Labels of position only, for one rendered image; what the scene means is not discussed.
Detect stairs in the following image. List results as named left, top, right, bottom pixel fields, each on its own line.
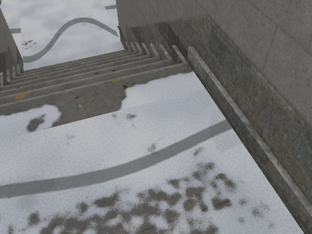
left=0, top=50, right=175, bottom=105

